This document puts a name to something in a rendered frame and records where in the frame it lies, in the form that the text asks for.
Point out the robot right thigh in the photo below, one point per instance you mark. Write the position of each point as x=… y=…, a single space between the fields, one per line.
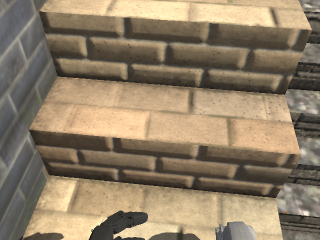
x=236 y=230

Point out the left robot hand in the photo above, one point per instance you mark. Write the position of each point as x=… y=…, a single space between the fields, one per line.
x=116 y=223

